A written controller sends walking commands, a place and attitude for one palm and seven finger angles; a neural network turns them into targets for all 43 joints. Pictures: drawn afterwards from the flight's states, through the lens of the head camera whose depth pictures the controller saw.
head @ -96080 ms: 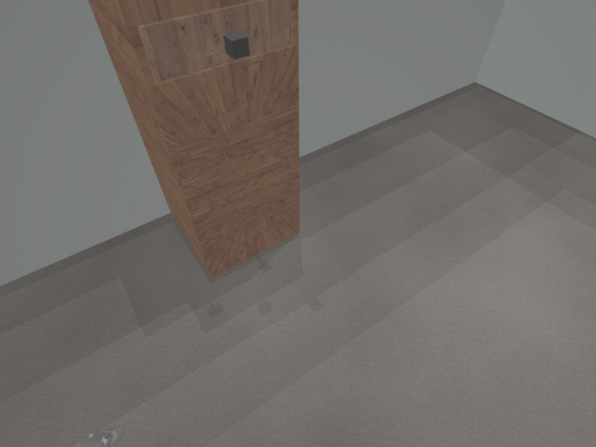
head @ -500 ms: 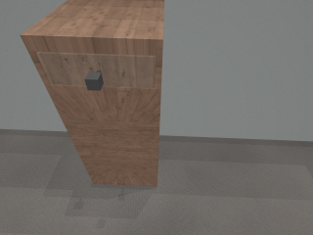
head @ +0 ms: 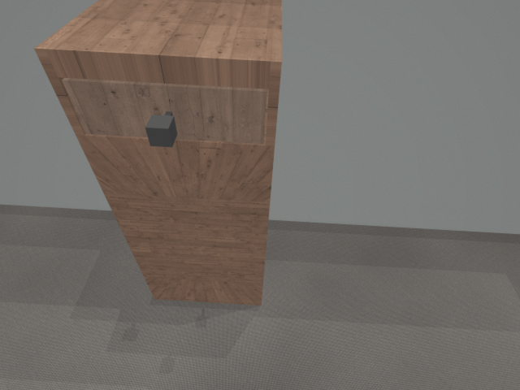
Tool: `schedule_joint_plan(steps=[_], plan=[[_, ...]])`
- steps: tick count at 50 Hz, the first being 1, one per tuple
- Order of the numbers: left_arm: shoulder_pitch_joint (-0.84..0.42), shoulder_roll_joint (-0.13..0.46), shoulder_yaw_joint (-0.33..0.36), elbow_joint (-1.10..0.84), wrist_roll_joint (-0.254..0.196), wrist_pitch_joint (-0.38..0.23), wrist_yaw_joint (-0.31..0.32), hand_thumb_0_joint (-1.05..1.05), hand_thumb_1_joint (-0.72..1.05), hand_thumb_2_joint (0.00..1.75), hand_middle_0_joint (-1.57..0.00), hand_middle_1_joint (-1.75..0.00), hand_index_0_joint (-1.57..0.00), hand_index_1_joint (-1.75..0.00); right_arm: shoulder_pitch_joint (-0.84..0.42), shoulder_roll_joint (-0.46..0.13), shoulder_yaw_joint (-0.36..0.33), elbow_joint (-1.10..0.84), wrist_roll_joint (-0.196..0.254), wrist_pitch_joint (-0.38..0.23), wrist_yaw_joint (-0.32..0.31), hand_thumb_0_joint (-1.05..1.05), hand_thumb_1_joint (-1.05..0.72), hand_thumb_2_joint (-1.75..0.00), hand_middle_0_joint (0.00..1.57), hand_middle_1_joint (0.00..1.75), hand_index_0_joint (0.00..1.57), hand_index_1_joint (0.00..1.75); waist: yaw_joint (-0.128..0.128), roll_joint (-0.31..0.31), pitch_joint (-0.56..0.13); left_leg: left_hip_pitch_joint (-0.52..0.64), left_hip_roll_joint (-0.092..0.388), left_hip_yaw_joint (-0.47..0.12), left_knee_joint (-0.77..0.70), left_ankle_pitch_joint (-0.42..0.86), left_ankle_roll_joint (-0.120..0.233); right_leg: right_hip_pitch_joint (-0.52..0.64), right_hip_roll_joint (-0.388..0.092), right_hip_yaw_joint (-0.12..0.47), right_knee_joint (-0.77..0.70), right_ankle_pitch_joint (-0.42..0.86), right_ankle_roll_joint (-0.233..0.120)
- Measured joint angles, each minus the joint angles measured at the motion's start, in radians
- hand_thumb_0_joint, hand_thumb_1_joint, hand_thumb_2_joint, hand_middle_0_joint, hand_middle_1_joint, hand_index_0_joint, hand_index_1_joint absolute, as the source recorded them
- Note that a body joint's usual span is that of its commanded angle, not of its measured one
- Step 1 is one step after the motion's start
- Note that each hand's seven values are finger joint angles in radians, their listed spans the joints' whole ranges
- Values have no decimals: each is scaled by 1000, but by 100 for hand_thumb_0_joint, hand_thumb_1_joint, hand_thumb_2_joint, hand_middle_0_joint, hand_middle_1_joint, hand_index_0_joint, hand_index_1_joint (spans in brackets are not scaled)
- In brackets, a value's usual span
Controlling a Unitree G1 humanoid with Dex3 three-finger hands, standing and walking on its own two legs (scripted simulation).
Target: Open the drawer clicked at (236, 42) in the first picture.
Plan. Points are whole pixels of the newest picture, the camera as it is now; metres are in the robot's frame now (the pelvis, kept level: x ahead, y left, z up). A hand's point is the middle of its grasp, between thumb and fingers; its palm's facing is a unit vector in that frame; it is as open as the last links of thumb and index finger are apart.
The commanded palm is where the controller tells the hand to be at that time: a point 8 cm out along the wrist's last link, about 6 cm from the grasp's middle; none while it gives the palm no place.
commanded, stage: look again from close up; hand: left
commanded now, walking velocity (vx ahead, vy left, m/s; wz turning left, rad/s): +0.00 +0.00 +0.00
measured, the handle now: (164, 125) +0.55 +0.23 +0.12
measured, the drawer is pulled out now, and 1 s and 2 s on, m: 0.00 0.00 0.00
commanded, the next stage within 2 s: raise the hand with hooked fingers in 0.36 s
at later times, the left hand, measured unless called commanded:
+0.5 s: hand out of the picture +0.00 +0.15 -0.17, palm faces -0.03 -0.98 -0.18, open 7.4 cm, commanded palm +0.11 +0.20 -0.06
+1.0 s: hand (138, 369) +0.16 +0.19 -0.02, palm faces -0.04 -0.11 -0.99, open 9.3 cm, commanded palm +0.18 +0.19 +0.06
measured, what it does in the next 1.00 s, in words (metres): shifts its weight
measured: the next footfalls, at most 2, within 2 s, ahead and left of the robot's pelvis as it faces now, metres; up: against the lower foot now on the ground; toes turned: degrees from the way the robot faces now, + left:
none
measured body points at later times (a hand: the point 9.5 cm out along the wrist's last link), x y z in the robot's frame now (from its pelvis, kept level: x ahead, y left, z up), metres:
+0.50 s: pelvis +0.01 +0.00 +0.00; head +0.02 +0.00 +0.45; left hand +0.00 +0.20 -0.16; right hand +0.00 -0.21 -0.16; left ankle +0.02 +0.06 -0.74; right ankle +0.02 -0.12 -0.74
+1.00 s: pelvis +0.02 -0.05 -0.02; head +0.03 -0.07 +0.42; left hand +0.15 +0.19 +0.03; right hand +0.29 -0.26 -0.07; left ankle +0.02 +0.06 -0.74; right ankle +0.02 -0.12 -0.74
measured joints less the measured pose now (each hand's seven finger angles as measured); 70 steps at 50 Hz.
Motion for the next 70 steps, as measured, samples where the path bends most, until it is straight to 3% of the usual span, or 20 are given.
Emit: schedule_joint_plan(steps=[24,26,29,30,32,34,37,39,42,45,48,52,57,63,67,70], plan=[[-38,24,3,-12,0,-5,9,0,91,90,-20,-30,-20,-30,4,12,7,17,6,0,4,0,-91,-89,20,30,20,30,-7,6,13,16,11,-2,-2,-16,-9,23,12,-1,-19,-10,-3],[65,66,-46,-342,71,143,45,3,94,89,-20,-30,-20,-30,45,-7,26,-73,28,-39,-20,2,-93,-89,20,30,20,30,7,2,24,16,8,13,14,-28,-10,3,8,12,28,-31,-16],[156,152,-59,-718,97,151,150,7,95,89,-21,-32,-21,-31,90,-49,8,-156,66,-184,-55,3,-94,-89,20,30,20,30,8,4,-12,3,-23,21,25,-37,-9,-47,-15,32,125,-98,-31],[154,170,-65,-815,121,162,175,7,94,88,-21,-32,-21,-32,92,-68,0,-187,75,-215,-59,3,-94,-89,20,30,20,30,1,16,-23,-8,-31,15,42,-42,-7,-56,-20,35,140,-88,-28],[125,187,-87,-968,216,166,217,6,90,87,-21,-34,-21,-33,67,-118,-10,-245,70,-255,-59,3,-93,-89,20,30,20,30,-12,61,-48,-40,-31,5,88,-61,-2,-73,-22,26,164,-100,-11],[73,193,-111,-1072,359,157,257,5,86,86,-20,-36,-20,-35,16,-158,-20,-308,46,-256,-44,3,-93,-89,20,30,20,30,-28,99,-76,-82,-24,0,130,-79,-3,-103,-17,20,184,-113,-8],[6,172,-122,-1150,597,116,309,3,79,83,-20,-39,-20,-39,-85,-170,-40,-414,10,-190,-1,2,-92,-89,20,30,20,30,-32,110,-102,-132,-6,19,174,-98,-9,-159,0,37,220,-121,-16],[11,148,-127,-1181,731,83,315,2,75,82,-20,-42,-20,-41,-146,-159,-46,-483,-2,-110,36,2,-92,-90,19,30,20,30,-13,89,-109,-147,9,43,182,-104,-17,-189,17,61,236,-121,-24],[71,146,-136,-1209,875,29,307,1,67,79,-21,-46,-21,-46,-210,-138,-42,-569,-5,6,77,1,-92,-90,19,30,20,30,27,32,-101,-162,27,63,189,-110,-37,-220,36,80,259,-127,-42],[146,187,-130,-1228,968,15,315,0,59,76,-22,-50,-23,-50,-248,-134,-40,-625,-14,84,97,1,-91,-90,19,30,20,30,79,-9,-73,-174,44,53,208,-119,-54,-227,52,68,272,-136,-63],[197,251,-97,-1238,1021,29,340,0,51,73,-24,-55,-24,-55,-270,-139,-41,-644,-33,116,95,1,-91,-90,19,30,20,30,128,-6,-69,-193,60,28,240,-136,-68,-229,64,42,280,-148,-79],[127,320,-26,-1229,1020,25,356,0,40,69,-26,-61,-26,-61,-294,-139,-37,-611,-55,117,74,1,-91,-90,19,30,20,30,155,37,-63,-197,61,-26,272,-151,-76,-202,63,-10,281,-168,-90],[-62,318,4,-1235,931,10,284,0,28,64,-27,-69,-27,-68,-302,-104,-6,-558,-43,108,42,1,-91,-90,20,30,20,30,134,75,-41,-160,54,-69,239,-136,-72,-144,60,-47,231,-158,-96],[-103,356,1,-1278,916,56,160,0,15,58,-27,-78,-27,-77,-268,-75,47,-535,-17,147,42,1,-91,-89,20,30,20,30,104,72,-40,-83,39,-98,127,-101,-82,-105,88,27,152,-116,-94],[-59,394,27,-1324,881,72,115,0,6,54,-28,-84,-28,-83,-233,-109,38,-532,-5,158,34,1,-91,-89,20,30,20,30,78,88,-32,-49,31,-113,94,-92,-85,-84,101,73,125,-102,-86],[-46,403,55,-1374,848,72,115,0,-1,51,-28,-88,-29,-88,-204,-148,5,-518,2,155,21,1,-91,-89,20,30,20,30,70,97,-33,-38,23,-120,84,-86,-78,-73,99,88,112,-96,-77]])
